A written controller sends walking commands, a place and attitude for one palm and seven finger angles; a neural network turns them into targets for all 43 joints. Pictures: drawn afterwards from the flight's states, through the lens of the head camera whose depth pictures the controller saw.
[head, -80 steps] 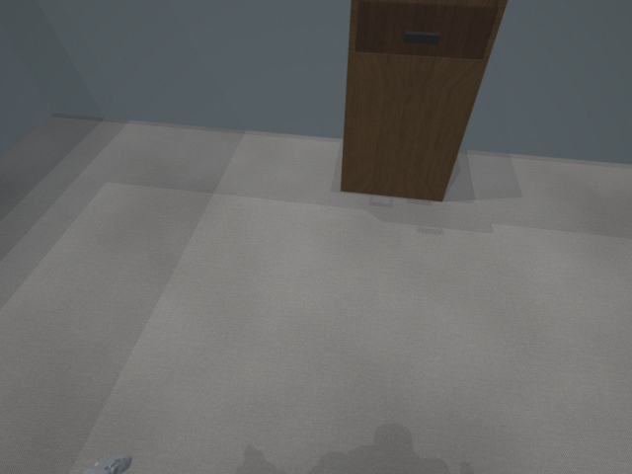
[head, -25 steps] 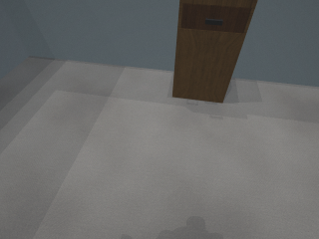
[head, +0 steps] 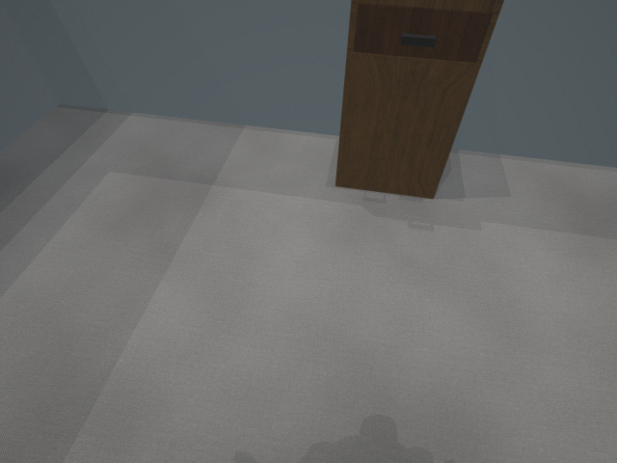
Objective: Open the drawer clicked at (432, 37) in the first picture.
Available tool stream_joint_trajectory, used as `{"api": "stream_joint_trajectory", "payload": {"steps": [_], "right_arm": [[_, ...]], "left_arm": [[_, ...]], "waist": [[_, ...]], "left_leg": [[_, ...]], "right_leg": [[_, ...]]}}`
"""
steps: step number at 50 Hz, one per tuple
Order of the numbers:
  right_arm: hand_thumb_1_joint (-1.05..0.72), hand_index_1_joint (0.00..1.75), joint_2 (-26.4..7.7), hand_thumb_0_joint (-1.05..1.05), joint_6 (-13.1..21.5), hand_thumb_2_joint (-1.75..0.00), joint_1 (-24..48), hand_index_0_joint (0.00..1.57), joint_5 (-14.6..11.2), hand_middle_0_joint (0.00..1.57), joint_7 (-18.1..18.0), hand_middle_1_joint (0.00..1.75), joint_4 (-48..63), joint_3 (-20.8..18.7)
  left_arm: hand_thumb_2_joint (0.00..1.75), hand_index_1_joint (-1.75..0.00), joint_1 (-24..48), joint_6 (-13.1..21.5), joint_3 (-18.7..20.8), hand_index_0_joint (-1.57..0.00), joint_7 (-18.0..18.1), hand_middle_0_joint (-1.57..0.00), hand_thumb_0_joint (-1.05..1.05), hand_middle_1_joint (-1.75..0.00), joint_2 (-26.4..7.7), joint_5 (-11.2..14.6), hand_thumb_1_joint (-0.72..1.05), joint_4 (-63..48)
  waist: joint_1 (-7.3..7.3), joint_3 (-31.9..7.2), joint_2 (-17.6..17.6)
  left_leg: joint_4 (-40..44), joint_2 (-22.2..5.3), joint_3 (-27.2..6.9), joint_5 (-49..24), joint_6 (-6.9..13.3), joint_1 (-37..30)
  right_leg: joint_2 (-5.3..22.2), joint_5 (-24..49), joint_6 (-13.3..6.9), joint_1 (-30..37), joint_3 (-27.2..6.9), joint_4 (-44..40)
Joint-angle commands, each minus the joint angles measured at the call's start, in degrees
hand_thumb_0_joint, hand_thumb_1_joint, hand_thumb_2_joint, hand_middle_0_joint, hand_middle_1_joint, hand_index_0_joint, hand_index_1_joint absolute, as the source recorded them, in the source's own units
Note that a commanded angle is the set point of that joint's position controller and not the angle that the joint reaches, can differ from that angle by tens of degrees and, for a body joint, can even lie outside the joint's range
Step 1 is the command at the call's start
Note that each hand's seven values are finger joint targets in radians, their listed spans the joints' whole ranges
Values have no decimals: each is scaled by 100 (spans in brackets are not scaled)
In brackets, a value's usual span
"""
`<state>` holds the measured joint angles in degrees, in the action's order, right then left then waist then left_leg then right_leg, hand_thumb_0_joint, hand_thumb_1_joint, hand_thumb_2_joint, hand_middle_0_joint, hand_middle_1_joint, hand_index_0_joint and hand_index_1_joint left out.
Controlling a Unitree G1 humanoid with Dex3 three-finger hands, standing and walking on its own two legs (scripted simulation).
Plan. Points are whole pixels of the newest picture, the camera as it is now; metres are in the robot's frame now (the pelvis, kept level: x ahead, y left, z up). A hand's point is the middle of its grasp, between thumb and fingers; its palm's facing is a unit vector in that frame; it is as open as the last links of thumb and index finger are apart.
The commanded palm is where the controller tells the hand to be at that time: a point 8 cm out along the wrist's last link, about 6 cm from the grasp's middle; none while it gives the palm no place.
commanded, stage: walk to a spot facing it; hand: left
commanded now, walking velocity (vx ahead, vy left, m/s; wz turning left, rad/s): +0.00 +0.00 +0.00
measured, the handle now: (418, 37) +1.44 -0.30 -0.03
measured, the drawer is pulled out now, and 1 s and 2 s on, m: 0.00 0.00 0.00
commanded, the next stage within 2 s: none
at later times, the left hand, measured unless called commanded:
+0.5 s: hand out of the picture +0.09 +0.16 -0.18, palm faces -0.10 -0.97 -0.22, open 7.4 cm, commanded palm none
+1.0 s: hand (216, 342) +0.36 +0.20 -0.19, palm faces -0.37 -0.91 -0.20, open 7.4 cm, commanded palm none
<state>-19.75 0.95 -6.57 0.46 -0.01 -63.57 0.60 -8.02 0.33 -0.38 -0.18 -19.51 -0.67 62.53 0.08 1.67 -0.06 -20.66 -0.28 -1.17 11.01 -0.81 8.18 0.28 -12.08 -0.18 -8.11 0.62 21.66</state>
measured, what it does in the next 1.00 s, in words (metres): walks ahead, turning right: left foot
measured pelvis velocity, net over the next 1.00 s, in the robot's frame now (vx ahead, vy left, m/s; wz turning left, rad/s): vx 0.25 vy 0.01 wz -0.49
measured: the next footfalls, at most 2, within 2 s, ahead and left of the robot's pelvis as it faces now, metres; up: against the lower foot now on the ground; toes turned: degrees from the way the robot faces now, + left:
left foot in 0.84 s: +0.37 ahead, +0.06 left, +0.00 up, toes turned -16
right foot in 1.44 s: +0.43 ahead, -0.26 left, +0.00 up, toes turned -52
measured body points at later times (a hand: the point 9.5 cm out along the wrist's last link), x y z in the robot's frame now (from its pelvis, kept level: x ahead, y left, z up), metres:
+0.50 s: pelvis +0.06 -0.03 -0.02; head +0.07 -0.04 +0.43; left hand +0.09 +0.22 -0.17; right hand +0.03 -0.28 -0.18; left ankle +0.02 +0.11 -0.69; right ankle +0.02 -0.10 -0.75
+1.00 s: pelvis +0.25 +0.01 -0.01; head +0.28 +0.03 +0.43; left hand +0.38 +0.25 -0.17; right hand +0.25 -0.25 -0.13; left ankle +0.33 +0.07 -0.75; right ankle +0.14 -0.08 -0.64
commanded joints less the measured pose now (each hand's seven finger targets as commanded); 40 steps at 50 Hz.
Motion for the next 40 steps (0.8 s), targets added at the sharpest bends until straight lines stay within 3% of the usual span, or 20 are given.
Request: {"api": "stream_joint_trajectory", "payload": {"steps": [1,5,8,10,13,15,16,18,19,20,21,22,23,25,27,30,34,37,39,40], "right_arm": [[-90,30,-1169,0,103,-90,260,20,-5,20,-75,30,360,-241],[-90,30,-943,0,45,-90,65,20,16,20,-99,30,338,-218],[-90,30,-535,0,-61,-90,-281,20,64,20,-97,30,381,-178],[-90,30,-634,0,-87,-90,-361,20,79,20,-85,30,532,-267],[-90,30,-764,0,-27,-90,-566,20,78,20,-91,30,704,-382],[-90,30,-909,0,60,-90,-743,20,49,20,-107,30,757,-477],[-90,30,-859,0,100,-90,-823,20,54,20,-107,30,758,-509],[-90,30,-709,0,135,-90,-794,20,81,20,-113,30,763,-491],[-90,30,-616,0,131,-90,-650,20,85,20,-113,30,790,-474],[-90,30,-312,0,119,-90,-472,20,42,20,-82,30,936,-416],[-90,30,45,0,171,-90,144,20,34,20,-32,30,1360,-314],[-90,30,-187,0,219,-90,483,20,54,20,-60,30,1441,-341],[-90,30,-43,0,225,-90,499,20,41,20,-51,30,1403,-367],[-90,30,89,0,202,-90,221,20,81,20,3,30,1238,-397],[-90,30,240,0,133,-90,90,20,79,20,36,30,1210,-417],[-90,30,357,0,81,-90,108,20,55,20,93,30,1297,-465],[-90,30,441,0,132,-90,568,20,36,20,136,30,1581,-455],[-90,30,496,0,207,-90,723,20,9,20,146,30,1705,-437],[-90,30,382,0,259,-90,269,20,-4,20,95,30,1615,-471],[-90,30,241,0,292,-90,-416,20,14,20,25,30,1413,-518]], "left_arm": [[90,-30,203,126,224,-20,76,-20,0,-30,-1208,3,90,-360],[90,-30,107,35,212,-20,73,-20,0,-30,-996,-5,90,-382],[90,-30,-264,-134,191,-20,20,-20,0,-30,-579,-34,90,-444],[90,-30,-398,-185,260,-20,-47,-20,0,-30,-580,-63,90,-620],[90,-30,-548,-138,339,-20,-125,-20,0,-30,-443,-75,90,-879],[90,-30,-598,-57,359,-20,-167,-20,0,-30,-198,-63,90,-1000],[90,-30,-475,-35,375,-20,-190,-20,0,-30,-90,-60,90,-1077],[90,-30,-635,28,405,-20,-228,-20,0,-30,54,-65,90,-1079],[90,-30,-1116,65,438,-20,-230,-20,0,-30,85,-76,90,-921],[90,-30,-1848,141,530,-20,-175,-20,0,-30,-309,-105,90,-696],[90,-30,-2603,194,640,-20,-54,-20,0,-30,-863,-67,90,-500],[90,-30,-2750,236,581,-20,41,-20,0,-30,-681,-1,90,-463],[90,-30,-2497,233,544,-20,60,-20,0,-30,-532,-29,90,-500],[90,-30,-1984,268,502,-20,81,-20,0,-30,-284,-62,90,-664],[90,-30,-1933,323,475,-20,70,-20,0,-30,-145,-69,90,-664],[90,-30,-1924,357,487,-20,83,-20,0,-30,-106,-78,90,-622],[90,-30,-2012,360,510,-20,115,-20,0,-30,-70,-91,90,-572],[90,-30,-1908,315,556,-20,122,-20,0,-30,-146,-109,90,-601],[90,-30,-1669,297,612,-20,120,-20,0,-30,-265,-98,90,-674],[90,-30,-1509,296,642,-20,115,-20,0,-30,-247,-87,90,-701]], "waist": [[15,-368,33],[-6,-269,67],[-11,-132,110],[4,225,48],[-41,428,-391],[-65,212,-945],[-100,271,-1087],[18,237,-917],[283,85,-630],[590,-151,771],[848,24,2214],[889,200,1364],[671,396,739],[338,273,210],[203,220,423],[132,214,543],[253,300,701],[307,305,830],[66,111,887],[-255,-145,685]], "left_leg": [[253,-645,-489,-951,219,-162],[56,-680,-282,-741,152,-218],[-104,-677,-77,682,118,14],[-23,-758,-198,1791,214,277],[170,-1163,-656,2454,486,210],[379,-1813,-1144,2006,841,-161],[392,-2021,-1105,1461,992,-210],[-230,-1922,-483,273,889,5],[-1111,-1617,43,85,602,584],[-2912,-966,839,413,147,1875],[-4404,-227,1026,2335,-146,3573],[-4633,-485,203,2015,-77,3701],[-4846,-628,177,1705,-104,3763],[-4597,-764,182,1172,-191,3486],[-4332,-697,300,769,-282,3254],[-3985,-631,368,285,-334,3155],[-3110,-553,449,38,-316,3089],[-2162,-372,548,132,-211,2181],[-1492,-210,616,146,-132,1244],[-976,-160,610,-88,-80,197]], "right_leg": [[696,850,-158,41,-595,-379],[625,860,-154,-196,-716,-292],[474,-594,-167,-552,-901,-153],[309,-1694,-229,-1038,-1025,-50],[-25,-1890,-237,-1697,-845,750],[-264,-1361,-132,-1941,-189,1849],[-127,-1534,-64,-2053,41,2122],[25,-1565,-55,-1548,227,1771],[-40,-1005,-125,-525,323,1051],[648,-634,-470,797,-1049,44],[2040,540,-1063,1366,-3527,-767],[2007,1222,-1311,1160,-3632,-739],[1977,1072,-1513,963,-3431,-671],[1663,897,-1410,715,-2651,-614],[1363,1322,-1231,459,-2132,-662],[1131,1169,-1118,268,-1893,-789],[1006,1455,-1018,404,-1800,-694],[955,1628,-902,85,-1816,-483],[895,1995,-825,-61,-1778,-32],[656,2128,-687,-432,-1606,657]]}}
